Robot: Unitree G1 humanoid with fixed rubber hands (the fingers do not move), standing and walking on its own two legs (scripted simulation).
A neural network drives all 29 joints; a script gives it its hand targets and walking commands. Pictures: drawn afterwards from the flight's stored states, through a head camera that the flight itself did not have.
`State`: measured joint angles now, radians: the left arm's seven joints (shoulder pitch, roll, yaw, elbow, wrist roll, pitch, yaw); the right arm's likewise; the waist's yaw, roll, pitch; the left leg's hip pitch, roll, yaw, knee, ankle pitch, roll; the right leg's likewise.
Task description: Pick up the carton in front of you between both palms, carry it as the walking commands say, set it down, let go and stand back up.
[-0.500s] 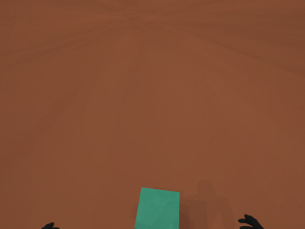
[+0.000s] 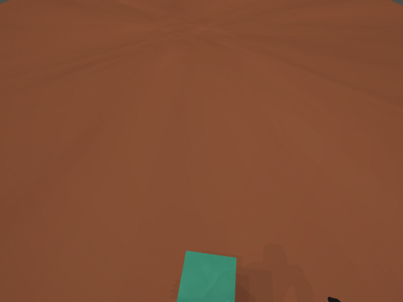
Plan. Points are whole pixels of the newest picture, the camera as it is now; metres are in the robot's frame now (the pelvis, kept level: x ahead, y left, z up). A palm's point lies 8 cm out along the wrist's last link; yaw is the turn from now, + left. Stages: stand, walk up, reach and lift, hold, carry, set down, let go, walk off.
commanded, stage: stand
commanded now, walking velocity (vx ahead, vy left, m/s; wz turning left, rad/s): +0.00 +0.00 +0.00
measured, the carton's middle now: (207, 289) +0.36 -0.03 -0.65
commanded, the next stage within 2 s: none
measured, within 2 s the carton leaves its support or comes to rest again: neither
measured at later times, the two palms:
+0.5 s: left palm out of the picture +0.07 +0.30 -0.09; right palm out of the picture +0.07 -0.31 -0.11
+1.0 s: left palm out of the picture +0.07 +0.31 -0.09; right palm out of the picture +0.07 -0.31 -0.10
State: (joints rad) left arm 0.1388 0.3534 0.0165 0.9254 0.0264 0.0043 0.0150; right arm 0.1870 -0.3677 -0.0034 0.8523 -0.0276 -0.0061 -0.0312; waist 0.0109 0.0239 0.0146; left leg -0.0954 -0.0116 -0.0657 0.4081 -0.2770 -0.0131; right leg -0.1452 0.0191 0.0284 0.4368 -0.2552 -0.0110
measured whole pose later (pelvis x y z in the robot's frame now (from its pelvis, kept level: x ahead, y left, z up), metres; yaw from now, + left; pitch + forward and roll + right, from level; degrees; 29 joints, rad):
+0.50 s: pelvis -0.02 -0.01 +0.00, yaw +0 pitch -3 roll +0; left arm 0.12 0.38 0.01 1.03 0.02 0.00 0.00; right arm 0.19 -0.39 0.01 0.96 -0.02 -0.01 -0.02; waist 0.01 0.02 0.02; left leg -0.08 0.00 -0.07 0.35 -0.23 -0.02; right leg -0.13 0.03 0.03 0.38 -0.20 -0.02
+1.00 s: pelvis -0.02 -0.01 +0.00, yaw +0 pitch -3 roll +0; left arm 0.10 0.40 0.00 1.07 0.01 0.00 0.00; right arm 0.16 -0.40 0.01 1.00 -0.02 -0.02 -0.02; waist 0.01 0.02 0.03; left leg -0.08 0.00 -0.06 0.33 -0.21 -0.02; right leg -0.13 0.03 0.03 0.36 -0.19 -0.02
